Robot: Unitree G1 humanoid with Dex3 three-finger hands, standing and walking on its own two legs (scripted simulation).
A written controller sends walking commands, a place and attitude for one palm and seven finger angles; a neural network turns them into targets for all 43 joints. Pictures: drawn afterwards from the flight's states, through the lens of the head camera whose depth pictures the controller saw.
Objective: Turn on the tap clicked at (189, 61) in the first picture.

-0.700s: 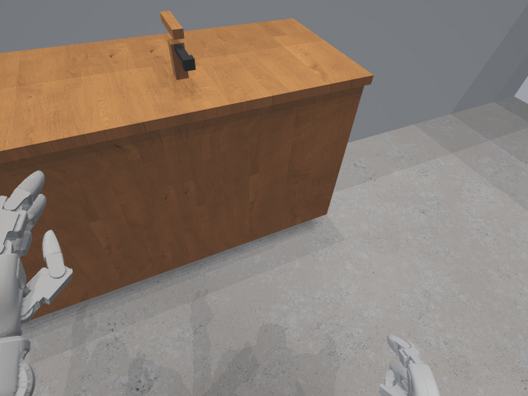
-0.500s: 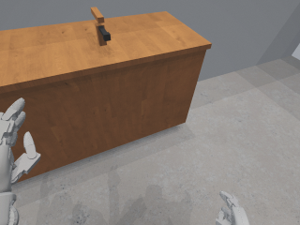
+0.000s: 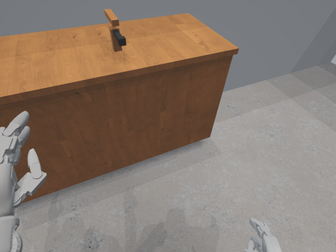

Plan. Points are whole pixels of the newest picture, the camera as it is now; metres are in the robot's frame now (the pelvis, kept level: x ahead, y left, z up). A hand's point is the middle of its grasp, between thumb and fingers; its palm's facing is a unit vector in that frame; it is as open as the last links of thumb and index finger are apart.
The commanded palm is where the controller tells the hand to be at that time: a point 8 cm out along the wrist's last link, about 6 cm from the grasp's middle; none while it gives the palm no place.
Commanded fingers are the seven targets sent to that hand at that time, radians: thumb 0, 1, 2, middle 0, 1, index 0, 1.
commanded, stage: take the last steps up to it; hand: left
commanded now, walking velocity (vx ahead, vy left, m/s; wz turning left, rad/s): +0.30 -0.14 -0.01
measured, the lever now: (121, 41) +0.84 +0.24 +0.11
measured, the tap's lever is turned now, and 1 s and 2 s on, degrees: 0 0 0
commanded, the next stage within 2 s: come to a stop and stand still in 1.92 s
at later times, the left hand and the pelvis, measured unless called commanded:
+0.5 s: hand (65, 153) +0.25 +0.21 +0.16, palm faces +0.47 -0.82 -0.33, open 7.4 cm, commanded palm +0.20 +0.25 +0.18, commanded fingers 0.00 0.90 0.90 -0.20 -0.30 -0.20 -0.30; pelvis +0.06 -0.04 -0.01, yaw +4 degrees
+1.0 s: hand (139, 102) +0.42 +0.10 +0.16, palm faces +0.40 -0.78 -0.49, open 7.4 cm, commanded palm +0.35 +0.14 +0.18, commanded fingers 0.00 0.90 0.90 -0.20 -0.30 -0.20 -0.30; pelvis +0.19 -0.14 -0.02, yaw +1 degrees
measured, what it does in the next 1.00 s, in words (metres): walks ahead: right foot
